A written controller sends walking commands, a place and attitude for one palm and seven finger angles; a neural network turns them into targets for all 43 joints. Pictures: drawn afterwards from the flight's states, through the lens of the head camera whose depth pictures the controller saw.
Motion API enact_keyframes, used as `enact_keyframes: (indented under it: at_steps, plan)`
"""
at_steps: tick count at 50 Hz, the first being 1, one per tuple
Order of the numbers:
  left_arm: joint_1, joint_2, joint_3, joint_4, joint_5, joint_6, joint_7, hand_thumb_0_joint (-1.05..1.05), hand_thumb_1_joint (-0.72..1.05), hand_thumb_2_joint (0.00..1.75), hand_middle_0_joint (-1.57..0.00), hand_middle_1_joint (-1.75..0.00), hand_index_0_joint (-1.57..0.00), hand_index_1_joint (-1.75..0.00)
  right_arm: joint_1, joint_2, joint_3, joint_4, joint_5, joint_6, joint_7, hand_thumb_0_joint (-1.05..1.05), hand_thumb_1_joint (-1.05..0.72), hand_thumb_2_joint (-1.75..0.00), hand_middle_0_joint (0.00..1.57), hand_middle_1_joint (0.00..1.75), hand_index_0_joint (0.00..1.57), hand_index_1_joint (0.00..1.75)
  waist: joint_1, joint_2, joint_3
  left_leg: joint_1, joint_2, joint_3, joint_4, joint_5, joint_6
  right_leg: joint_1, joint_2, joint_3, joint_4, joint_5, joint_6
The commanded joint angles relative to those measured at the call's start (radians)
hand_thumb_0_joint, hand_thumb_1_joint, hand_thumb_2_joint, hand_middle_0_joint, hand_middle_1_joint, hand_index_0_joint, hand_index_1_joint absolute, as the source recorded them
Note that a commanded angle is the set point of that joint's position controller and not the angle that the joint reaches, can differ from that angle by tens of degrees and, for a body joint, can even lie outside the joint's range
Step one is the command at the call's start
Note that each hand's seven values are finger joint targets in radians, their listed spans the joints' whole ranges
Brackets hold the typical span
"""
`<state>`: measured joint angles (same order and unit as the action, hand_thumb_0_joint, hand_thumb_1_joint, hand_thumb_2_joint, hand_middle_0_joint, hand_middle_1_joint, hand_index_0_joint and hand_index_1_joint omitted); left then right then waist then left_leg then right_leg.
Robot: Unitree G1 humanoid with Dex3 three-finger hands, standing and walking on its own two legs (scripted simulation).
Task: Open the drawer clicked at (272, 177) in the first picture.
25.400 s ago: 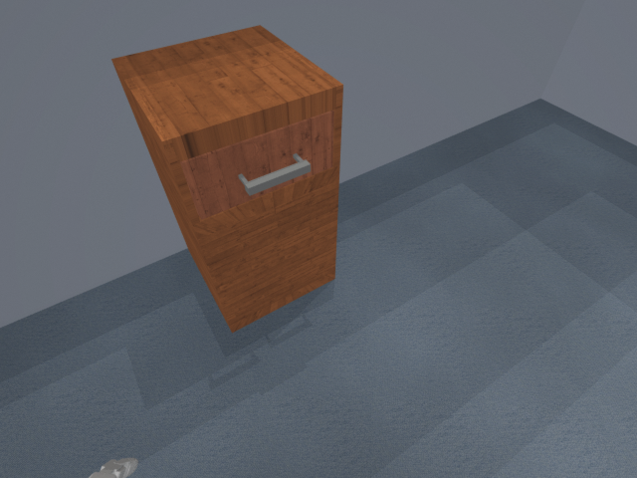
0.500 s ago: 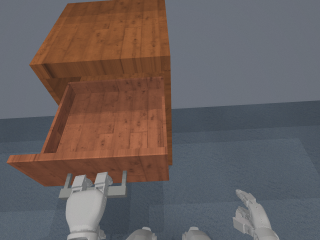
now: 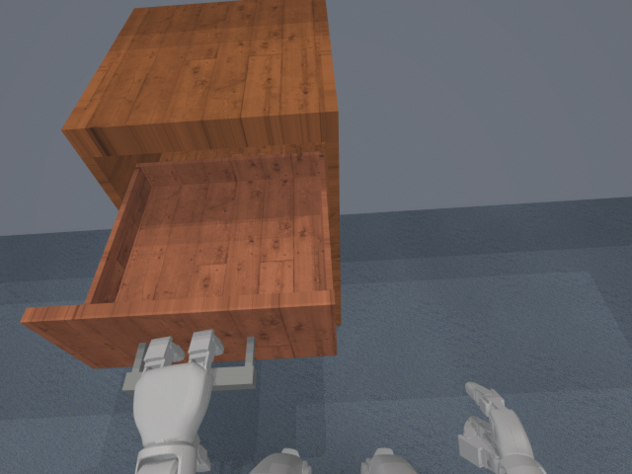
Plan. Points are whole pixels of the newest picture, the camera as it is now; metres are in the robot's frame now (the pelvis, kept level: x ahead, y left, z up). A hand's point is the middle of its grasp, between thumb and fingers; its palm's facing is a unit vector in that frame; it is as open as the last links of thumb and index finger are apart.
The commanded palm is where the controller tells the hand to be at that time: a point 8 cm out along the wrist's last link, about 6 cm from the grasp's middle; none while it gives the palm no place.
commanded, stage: lift the hand off the handle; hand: left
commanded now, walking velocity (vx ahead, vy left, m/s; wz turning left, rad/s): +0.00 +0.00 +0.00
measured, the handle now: (193, 364) +0.26 +0.20 -0.04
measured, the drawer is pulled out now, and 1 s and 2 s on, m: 0.30 0.30 0.30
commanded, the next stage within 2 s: none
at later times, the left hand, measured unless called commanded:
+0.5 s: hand (188, 393) +0.22 +0.19 -0.02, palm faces +0.00 -0.11 -0.99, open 13.6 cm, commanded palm +0.20 +0.18 +0.05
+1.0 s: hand (181, 382) +0.22 +0.18 +0.02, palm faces +0.02 -0.13 -0.99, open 13.4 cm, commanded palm +0.20 +0.18 +0.08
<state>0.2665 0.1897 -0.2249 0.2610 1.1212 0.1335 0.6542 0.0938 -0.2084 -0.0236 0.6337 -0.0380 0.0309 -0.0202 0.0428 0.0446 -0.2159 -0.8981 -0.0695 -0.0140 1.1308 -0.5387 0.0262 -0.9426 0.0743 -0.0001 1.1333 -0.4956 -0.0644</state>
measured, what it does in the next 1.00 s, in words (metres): stands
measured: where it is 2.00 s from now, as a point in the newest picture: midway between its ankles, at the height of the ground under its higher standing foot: outside the picture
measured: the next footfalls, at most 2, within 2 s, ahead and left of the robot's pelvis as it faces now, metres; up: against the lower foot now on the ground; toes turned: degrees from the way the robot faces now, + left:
none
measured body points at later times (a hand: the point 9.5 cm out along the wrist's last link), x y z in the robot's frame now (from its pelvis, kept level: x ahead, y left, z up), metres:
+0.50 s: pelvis +0.01 +0.00 +0.02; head +0.05 -0.02 +0.47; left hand +0.22 +0.19 +0.04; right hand +0.23 -0.22 -0.08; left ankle +0.00 +0.11 -0.65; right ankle +0.02 -0.08 -0.65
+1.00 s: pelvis +0.02 +0.00 +0.04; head +0.04 -0.03 +0.49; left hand +0.22 +0.19 +0.07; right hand +0.23 -0.21 -0.06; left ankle +0.00 +0.11 -0.65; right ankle +0.02 -0.08 -0.65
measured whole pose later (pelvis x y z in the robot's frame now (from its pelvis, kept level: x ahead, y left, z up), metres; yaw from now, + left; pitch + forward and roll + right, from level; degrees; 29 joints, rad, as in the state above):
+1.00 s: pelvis +0.02 +0.00 +0.04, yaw -1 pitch +11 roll +1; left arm 0.35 0.22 -0.27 0.10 1.09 0.17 0.55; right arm 0.09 -0.22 -0.02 0.59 -0.02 0.07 0.01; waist 0.06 0.06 -0.16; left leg -0.61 -0.06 -0.01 0.90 -0.47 0.03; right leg -0.66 0.08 0.02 0.91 -0.43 -0.06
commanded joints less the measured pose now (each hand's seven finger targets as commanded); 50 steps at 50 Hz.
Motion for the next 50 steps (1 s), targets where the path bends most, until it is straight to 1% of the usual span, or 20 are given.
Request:
enact_keyframes:
  at_steps: [1,3,5,6,7,10,11,12,14,16,18,20,29,35,37,41,43,45,48,50]
  plan:
    - [-0.091,0.087,0.037,-0.200,0.019,-0.004,0.040,0.00,-0.50,0.30,-0.30,-1.20,-0.30,-1.20,-0.114,-0.100,-0.033,-0.158,-0.001,-0.044,-0.006,0.00,-0.90,-0.90,0.20,0.30,0.20,0.30,-0.014,-0.081,-0.221,0.151,0.019,-0.014,-0.154,0.207,0.008,0.212,-0.040,0.057,-0.220,0.211,0.009]
    - [-0.098,0.075,0.023,-0.195,0.017,0.001,0.037,0.00,-0.50,0.30,-0.30,-1.20,-0.30,-1.20,-0.112,-0.101,-0.034,-0.158,0.002,-0.043,-0.002,0.00,-0.90,-0.90,0.20,0.30,0.20,0.30,-0.018,-0.093,-0.193,0.162,0.022,-0.016,-0.169,0.203,0.009,0.210,-0.039,0.047,-0.235,0.197,0.010]
    - [-0.109,0.101,0.047,-0.208,0.014,0.005,0.038,0.00,-0.50,0.30,-0.30,-1.20,-0.30,-1.20,-0.112,-0.104,-0.032,-0.163,0.002,-0.040,-0.004,0.00,-0.90,-0.90,0.20,0.30,0.20,0.30,-0.015,-0.089,-0.206,0.169,0.020,-0.016,-0.176,0.206,0.009,0.233,-0.038,0.057,-0.243,0.204,0.007]
    - [-0.105,0.093,0.039,-0.219,0.017,0.006,0.039,0.00,-0.50,0.30,-0.30,-1.20,-0.30,-1.20,-0.115,-0.102,-0.033,-0.163,0.002,-0.039,-0.004,0.00,-0.90,-0.90,0.20,0.30,0.20,0.30,-0.007,-0.077,-0.221,0.182,0.019,-0.010,-0.178,0.217,0.009,0.242,-0.040,0.055,-0.240,0.221,0.008]
    - [-0.105,0.085,0.027,-0.226,0.015,0.006,0.036,0.00,-0.50,0.30,-0.30,-1.20,-0.30,-1.20,-0.116,-0.099,-0.035,-0.165,0.003,-0.039,-0.003,0.00,-0.90,-0.90,0.20,0.30,0.20,0.30,-0.011,-0.075,-0.216,0.192,0.020,-0.011,-0.182,0.223,0.008,0.245,-0.039,0.056,-0.243,0.231,0.008]
    - [-0.066,0.105,0.046,-0.251,0.008,0.007,0.031,0.00,-0.50,0.30,-0.30,-1.20,-0.30,-1.20,-0.116,-0.102,-0.031,-0.178,0.003,-0.035,0.002,0.00,-0.90,-0.90,0.20,0.30,0.20,0.30,-0.002,-0.058,-0.222,0.217,0.019,-0.013,-0.197,0.260,0.008,0.275,-0.036,0.056,-0.249,0.272,0.002]
    - [-0.075,0.092,0.027,-0.249,0.011,0.008,0.028,0.00,-0.50,0.30,-0.30,-1.20,-0.30,-1.20,-0.123,-0.100,-0.030,-0.174,0.004,-0.033,0.003,0.00,-0.90,-0.90,0.20,0.30,0.20,0.30,-0.006,-0.056,-0.212,0.221,0.020,-0.010,-0.198,0.255,0.008,0.270,-0.038,0.057,-0.253,0.271,0.005]
    - [-0.085,0.096,0.033,-0.241,0.010,0.008,0.027,0.00,-0.50,0.30,-0.30,-1.20,-0.30,-1.20,-0.117,-0.099,-0.032,-0.171,0.004,-0.032,0.003,0.00,-0.90,-0.90,0.20,0.30,0.20,0.30,-0.011,-0.078,-0.195,0.218,0.020,-0.011,-0.202,0.251,0.008,0.272,-0.038,0.057,-0.260,0.268,0.008]
    - [-0.078,0.099,0.038,-0.237,0.012,0.009,0.024,0.00,-0.50,0.30,-0.30,-1.20,-0.30,-1.20,-0.122,-0.100,-0.031,-0.170,0.005,-0.031,0.004,0.00,-0.90,-0.90,0.20,0.30,0.20,0.30,-0.011,-0.076,-0.174,0.222,0.020,-0.013,-0.211,0.248,0.006,0.272,-0.036,0.060,-0.270,0.267,0.007]
    - [-0.076,0.102,0.041,-0.249,0.011,0.013,0.023,0.00,-0.50,0.30,-0.30,-1.20,-0.30,-1.20,-0.123,-0.100,-0.029,-0.176,0.004,-0.027,0.007,0.00,-0.90,-0.90,0.20,0.30,0.20,0.30,-0.004,-0.074,-0.194,0.233,0.019,-0.011,-0.219,0.260,0.007,0.297,-0.036,0.065,-0.270,0.287,0.006]
    - [-0.068,0.098,0.034,-0.262,0.009,0.015,0.018,0.00,-0.50,0.30,-0.30,-1.20,-0.30,-1.20,-0.127,-0.099,-0.031,-0.181,0.007,-0.026,0.010,0.00,-0.90,-0.90,0.20,0.30,0.20,0.30,-0.001,-0.066,-0.185,0.250,0.020,-0.011,-0.230,0.272,0.006,0.304,-0.035,0.061,-0.279,0.292,0.005]
    - [-0.092,0.097,0.024,-0.286,0.004,0.018,0.014,0.00,-0.50,0.30,-0.30,-1.20,-0.30,-1.20,-0.129,-0.102,-0.030,-0.186,0.007,-0.024,0.010,0.00,-0.90,-0.90,0.20,0.30,0.20,0.30,-0.011,-0.055,-0.179,0.268,0.020,-0.014,-0.237,0.278,0.008,0.307,-0.034,0.058,-0.289,0.291,0.003]
    - [-0.102,0.104,0.017,-0.313,0.007,0.020,-0.003,0.00,-0.50,0.30,-0.30,-1.20,-0.30,-1.20,-0.138,-0.099,-0.029,-0.191,0.011,-0.016,0.015,0.00,-0.90,-0.90,0.20,0.30,0.20,0.30,-0.003,-0.056,-0.161,0.319,0.023,-0.017,-0.276,0.288,0.007,0.328,-0.030,0.055,-0.318,0.272,0.004]
    - [-0.112,0.110,0.013,-0.357,-0.002,0.018,-0.016,0.00,-0.50,0.30,-0.30,-1.20,-0.30,-1.20,-0.140,-0.098,-0.027,-0.197,0.010,-0.017,0.015,0.00,-0.90,-0.90,0.20,0.30,0.20,0.30,-0.007,-0.067,-0.173,0.346,0.021,-0.014,-0.289,0.312,0.011,0.372,-0.033,0.062,-0.338,0.320,0.006]
    - [-0.100,0.125,0.032,-0.361,-0.005,0.014,-0.018,0.00,-0.50,0.30,-0.30,-1.20,-0.30,-1.20,-0.142,-0.099,-0.027,-0.195,0.011,-0.017,0.015,0.00,-0.90,-0.90,0.20,0.30,0.20,0.30,0.000,-0.070,-0.165,0.346,0.019,-0.012,-0.296,0.312,0.011,0.386,-0.034,0.072,-0.344,0.334,0.008]
    - [-0.092,0.117,0.019,-0.393,-0.005,0.014,-0.025,0.00,-0.50,0.30,-0.30,-1.20,-0.30,-1.20,-0.141,-0.097,-0.026,-0.199,0.011,-0.016,0.020,0.00,-0.90,-0.90,0.20,0.30,0.20,0.30,0.001,-0.060,-0.171,0.375,0.020,-0.013,-0.309,0.339,0.010,0.403,-0.033,0.071,-0.350,0.357,0.006]
    - [-0.075,0.114,0.014,-0.407,-0.011,0.014,-0.031,0.00,-0.50,0.30,-0.30,-1.20,-0.30,-1.20,-0.144,-0.096,-0.028,-0.202,0.012,-0.017,0.024,0.00,-0.90,-0.90,0.20,0.30,0.20,0.30,0.002,-0.052,-0.159,0.383,0.020,-0.011,-0.316,0.342,0.011,0.407,-0.033,0.069,-0.358,0.360,0.006]
    - [-0.036,0.137,0.043,-0.408,-0.016,0.016,-0.035,0.00,-0.50,0.30,-0.30,-1.20,-0.30,-1.20,-0.146,-0.098,-0.027,-0.207,0.014,-0.014,0.024,0.00,-0.90,-0.90,0.20,0.30,0.20,0.30,0.010,-0.058,-0.159,0.383,0.020,-0.012,-0.326,0.354,0.008,0.433,-0.030,0.075,-0.366,0.379,0.004]
    - [-0.075,0.117,0.011,-0.410,-0.012,0.023,-0.047,0.00,-0.50,0.30,-0.30,-1.20,-0.30,-1.20,-0.152,-0.097,-0.024,-0.205,0.015,-0.011,0.027,0.00,-0.90,-0.90,0.20,0.30,0.20,0.30,-0.001,-0.068,-0.119,0.385,0.020,-0.014,-0.341,0.319,0.010,0.416,-0.032,0.075,-0.384,0.326,0.009]
    - [-0.085,0.129,0.021,-0.397,-0.013,0.036,-0.056,0.00,-0.50,0.30,-0.30,-1.20,-0.30,-1.20,-0.154,-0.100,-0.022,-0.203,0.018,-0.008,0.026,0.00,-0.90,-0.90,0.20,0.30,0.20,0.30,0.000,-0.067,-0.097,0.386,0.020,-0.013,-0.357,0.307,0.010,0.425,-0.031,0.075,-0.402,0.306,0.008]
